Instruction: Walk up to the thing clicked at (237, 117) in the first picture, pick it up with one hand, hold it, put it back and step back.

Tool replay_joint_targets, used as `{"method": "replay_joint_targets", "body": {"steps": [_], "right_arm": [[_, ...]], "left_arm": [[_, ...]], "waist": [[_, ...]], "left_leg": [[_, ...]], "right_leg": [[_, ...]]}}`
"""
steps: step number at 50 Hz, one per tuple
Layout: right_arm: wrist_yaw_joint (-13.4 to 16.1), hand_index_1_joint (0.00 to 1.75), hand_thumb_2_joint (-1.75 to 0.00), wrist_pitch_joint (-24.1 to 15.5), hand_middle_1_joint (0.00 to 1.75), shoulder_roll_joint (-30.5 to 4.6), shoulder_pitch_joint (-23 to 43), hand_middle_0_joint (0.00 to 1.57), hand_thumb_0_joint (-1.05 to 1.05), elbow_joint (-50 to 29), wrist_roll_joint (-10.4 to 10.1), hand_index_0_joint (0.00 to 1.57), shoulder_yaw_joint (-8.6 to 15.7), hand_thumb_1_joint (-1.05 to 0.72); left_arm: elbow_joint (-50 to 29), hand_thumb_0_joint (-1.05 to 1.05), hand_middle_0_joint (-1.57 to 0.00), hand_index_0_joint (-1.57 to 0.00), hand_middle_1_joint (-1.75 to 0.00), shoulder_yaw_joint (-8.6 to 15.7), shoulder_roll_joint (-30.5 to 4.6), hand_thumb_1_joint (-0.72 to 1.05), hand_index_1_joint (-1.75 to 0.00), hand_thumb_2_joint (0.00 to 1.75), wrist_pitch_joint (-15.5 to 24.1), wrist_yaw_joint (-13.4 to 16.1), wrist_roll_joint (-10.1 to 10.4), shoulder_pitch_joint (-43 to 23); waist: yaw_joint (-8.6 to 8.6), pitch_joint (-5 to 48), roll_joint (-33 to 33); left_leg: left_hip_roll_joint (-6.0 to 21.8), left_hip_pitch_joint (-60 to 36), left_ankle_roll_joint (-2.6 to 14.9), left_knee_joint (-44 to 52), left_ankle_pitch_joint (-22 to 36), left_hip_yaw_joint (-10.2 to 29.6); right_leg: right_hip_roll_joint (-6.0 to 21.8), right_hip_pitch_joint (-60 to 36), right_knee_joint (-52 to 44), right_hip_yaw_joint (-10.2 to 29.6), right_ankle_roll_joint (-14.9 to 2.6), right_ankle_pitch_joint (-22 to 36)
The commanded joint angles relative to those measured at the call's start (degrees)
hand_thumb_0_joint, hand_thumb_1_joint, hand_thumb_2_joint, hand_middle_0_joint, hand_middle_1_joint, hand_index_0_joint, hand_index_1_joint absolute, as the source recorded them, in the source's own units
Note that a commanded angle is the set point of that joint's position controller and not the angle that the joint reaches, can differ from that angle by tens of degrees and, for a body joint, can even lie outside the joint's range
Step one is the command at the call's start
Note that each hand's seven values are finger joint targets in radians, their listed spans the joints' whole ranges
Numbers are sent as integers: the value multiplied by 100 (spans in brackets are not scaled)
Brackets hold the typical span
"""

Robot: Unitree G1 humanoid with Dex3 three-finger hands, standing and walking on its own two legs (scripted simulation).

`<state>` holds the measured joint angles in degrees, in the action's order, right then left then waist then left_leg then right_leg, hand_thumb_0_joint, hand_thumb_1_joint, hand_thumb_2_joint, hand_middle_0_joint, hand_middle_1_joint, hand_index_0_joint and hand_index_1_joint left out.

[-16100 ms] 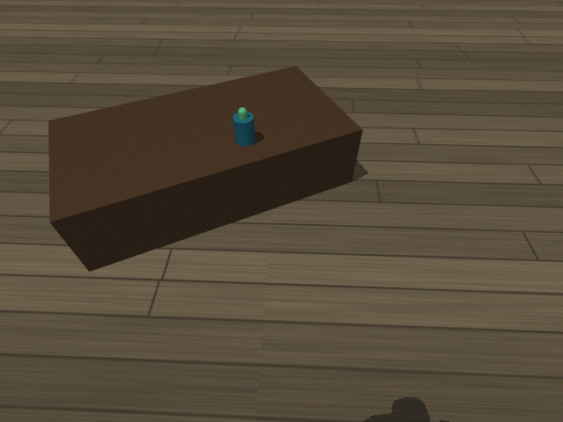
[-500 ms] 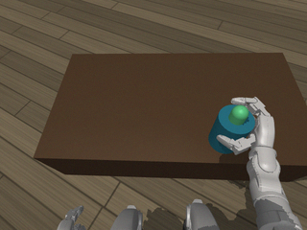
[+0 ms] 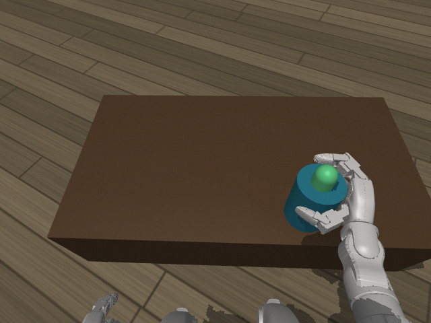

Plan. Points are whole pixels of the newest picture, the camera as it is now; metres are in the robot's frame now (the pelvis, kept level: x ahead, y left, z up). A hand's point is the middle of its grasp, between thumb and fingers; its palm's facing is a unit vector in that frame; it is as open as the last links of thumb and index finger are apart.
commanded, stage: lift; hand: right
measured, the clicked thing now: (315, 193) +0.35 -0.16 +0.01
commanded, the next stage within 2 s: hold in 0.20 s
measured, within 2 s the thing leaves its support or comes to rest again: neither
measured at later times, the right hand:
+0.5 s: hand (327, 192) +0.34 -0.17 +0.04, palm faces +0.18 +0.98 -0.03, open 11.8 cm
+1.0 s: hand (328, 197) +0.32 -0.17 +0.05, palm faces +0.18 +0.98 -0.03, open 11.8 cm
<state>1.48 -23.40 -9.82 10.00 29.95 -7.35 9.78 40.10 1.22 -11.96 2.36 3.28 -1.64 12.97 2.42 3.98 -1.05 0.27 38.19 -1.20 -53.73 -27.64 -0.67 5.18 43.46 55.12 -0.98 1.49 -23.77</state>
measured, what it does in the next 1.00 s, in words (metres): stands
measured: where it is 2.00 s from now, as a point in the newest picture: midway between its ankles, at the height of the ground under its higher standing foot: outside the picture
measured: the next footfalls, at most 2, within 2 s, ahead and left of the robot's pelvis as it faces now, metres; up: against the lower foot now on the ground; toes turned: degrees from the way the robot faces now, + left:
none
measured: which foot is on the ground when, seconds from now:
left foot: down 0.00-1.00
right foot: down 0.00-1.00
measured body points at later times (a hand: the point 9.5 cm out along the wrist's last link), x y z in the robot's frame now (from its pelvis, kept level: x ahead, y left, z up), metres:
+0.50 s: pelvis +0.00 +0.00 +0.01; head +0.06 -0.01 +0.46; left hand +0.13 +0.25 -0.10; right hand +0.32 -0.23 +0.05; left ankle -0.01 +0.13 -0.68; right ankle +0.03 -0.13 -0.68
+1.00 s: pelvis +0.00 +0.00 +0.02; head +0.05 +0.00 +0.47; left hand +0.13 +0.25 -0.09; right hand +0.31 -0.22 +0.05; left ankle -0.01 +0.13 -0.68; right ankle +0.03 -0.13 -0.68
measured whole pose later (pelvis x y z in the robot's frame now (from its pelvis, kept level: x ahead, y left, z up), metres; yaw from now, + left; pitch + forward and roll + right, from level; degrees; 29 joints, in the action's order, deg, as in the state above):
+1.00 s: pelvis +0.00 +0.00 +0.02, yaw +0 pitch +7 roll +1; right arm 3.1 -22.1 -8.8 5.7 26.8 -7.3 6.6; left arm 39.8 0.9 -11.9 1.7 3.1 -1.1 12.6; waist 1.2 2.1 -0.4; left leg 0.9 28.6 -1.4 -46.8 -25.0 -0.3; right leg 4.3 33.5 47.6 -1.7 1.4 -21.0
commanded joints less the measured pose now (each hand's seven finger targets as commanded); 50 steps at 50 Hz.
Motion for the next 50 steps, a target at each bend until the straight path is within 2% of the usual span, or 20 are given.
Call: {"method": "replay_joint_targets", "body": {"steps": [1,8,9,14,16,17,26,28,30,34,36,37,40,42,43,45,46,47,48,50], "right_arm": [[22,143,-130,-756,143,-806,2051,123,0,-2015,-182,128,284,-1],[66,144,-132,-728,144,-789,2035,125,0,-2003,-147,130,227,-3],[86,144,-131,-742,144,-861,2187,124,0,-2350,-152,129,241,-3],[75,143,-131,-684,143,-816,2027,124,0,-2214,-164,129,204,-2],[50,143,-129,-642,143,-646,1737,125,0,-1879,-182,129,163,0],[68,143,-130,-674,143,-787,2060,124,0,-2187,-169,129,199,1],[122,143,-130,-684,143,-718,1838,124,0,-2255,-155,129,114,0],[116,143,-130,-667,143,-611,1893,124,0,-2209,-159,129,15,-2],[139,143,-130,-692,143,-740,2013,124,0,-2410,-156,129,107,-1],[113,142,-130,-622,142,-497,1567,124,0,-2029,-168,129,-34,-3],[135,143,-130,-668,143,-765,1947,124,0,-2530,-170,129,98,-1],[150,143,-130,-676,143,-773,2025,125,0,-2582,-148,129,28,-2],[141,144,-131,-596,144,-477,1439,125,0,-1967,-171,130,-21,-4],[147,143,-130,-696,143,-742,2076,124,0,-2631,-189,129,81,-1],[152,143,-130,-656,143,-716,1665,125,0,-2272,-132,130,104,-2],[159,143,-131,-655,143,-670,1911,126,0,-2609,-156,130,-29,-4],[141,143,-130,-605,143,-463,1479,124,0,-1978,-138,129,-78,-3],[147,142,-130,-605,142,-564,1552,124,0,-1996,-159,129,58,-4],[150,144,-131,-668,144,-636,1975,126,0,-2449,-166,130,17,-4],[170,144,-131,-677,144,-735,1875,126,0,-2554,-144,131,23,-6]], "left_arm": [[-693,0,-19,-19,-30,211,-717,91,-30,89,229,102,40,-24],[-701,0,-19,-20,-30,210,-747,92,-30,89,201,104,45,-92],[-662,0,-19,-20,-31,317,-853,91,-30,89,195,119,40,-9],[-650,0,-19,-20,-31,298,-818,91,-30,90,177,119,51,14],[-663,0,-20,-20,-31,198,-706,91,-30,90,185,89,59,-88],[-679,0,-20,-20,-31,230,-755,91,-30,90,179,90,52,-99],[-752,0,-20,-21,-31,212,-756,91,-31,90,169,67,60,-157],[-754,0,-20,-21,-31,212,-740,91,-31,90,172,64,57,-177],[-729,0,-20,-21,-31,262,-797,90,-31,90,174,68,60,-117],[-740,0,-20,-21,-31,149,-657,91,-31,90,182,63,69,-178],[-775,0,-20,-21,-31,207,-753,91,-31,90,185,66,69,-188],[-728,0,-20,-21,-31,262,-833,90,-31,90,169,84,73,-156],[-658,0,-20,-21,-31,242,-748,90,-31,91,188,70,68,-177],[-756,0,-20,-21,-31,235,-770,90,-31,90,206,85,67,-201],[-761,0,-20,-20,-31,165,-706,90,-31,90,198,79,72,-226],[-716,0,-20,-21,-32,282,-835,91,-31,90,175,83,66,-147],[-706,0,-20,-21,-31,174,-685,91,-31,90,184,69,69,-194],[-772,0,-20,-21,-31,148,-657,91,-31,91,198,57,78,-268],[-783,0,-20,-21,-31,182,-718,90,-31,91,199,62,73,-240],[-713,0,-20,-21,-31,253,-810,90,-31,90,184,90,73,-187]], "waist": [[-2,2219,-100],[-19,2076,-225],[-30,2181,-248],[-29,2170,-125],[-51,1939,-2],[-67,2043,-184],[-129,1983,-245],[-63,1816,-199],[-95,1951,-245],[-73,1826,16],[-154,1886,-246],[-91,1834,-325],[-73,1549,76],[-109,1804,-149],[-138,1903,-36],[-91,1771,-299],[-91,1613,36],[-114,1601,27],[-102,1758,-82],[-104,1723,-304]], "left_leg": [[-171,-722,77,854,2148,-34],[-153,-715,95,977,2073,-40],[-144,-792,102,985,2107,-38],[-105,-972,52,1033,2528,-4],[-125,-962,59,1051,2451,-42],[-112,-948,63,1083,2425,-9],[-141,-1008,103,1169,2182,-72],[-151,-972,99,1184,2139,-87],[-137,-1054,107,1189,2154,-72],[-128,-1164,68,1290,2256,-71],[-112,-1184,95,1298,2196,-39],[-116,-1133,109,1320,2096,-40],[-129,-1095,83,1365,2027,-66],[-113,-1233,84,1364,2061,-47],[-108,-1271,78,1344,2173,-34],[-106,-1192,109,1335,2175,-35],[-129,-1169,83,1343,2169,-77],[-118,-1233,74,1388,2143,-56],[-109,-1243,81,1380,2136,-34],[-116,-1191,115,1390,2005,-40]], "right_leg": [[-315,-1848,-703,31,-201,1615],[-313,-2067,-853,14,-172,1626],[-312,-2125,-866,21,-172,1661],[-330,-2194,-842,-9,-209,1982],[-325,-2115,-910,1,-208,1960],[-332,-2201,-918,-15,-201,1926],[-317,-2469,-1129,11,-149,1887],[-314,-2369,-1166,22,-141,1825],[-317,-2427,-1197,21,-141,1832],[-330,-2432,-1202,-4,-176,1856],[-345,-2480,-1252,-23,-160,1806],[-340,-2556,-1289,-24,-147,1713],[-327,-2310,-1289,-16,-178,1589],[-348,-2413,-1297,-25,-174,1597],[-344,-2504,-1279,-27,-178,1729],[-340,-2558,-1321,-29,-145,1792],[-331,-2437,-1308,-4,-162,1797],[-347,-2339,-1316,-27,-180,1689],[-347,-2440,-1322,-31,-177,1666],[-342,-2574,-1386,-28,-146,1622]]}}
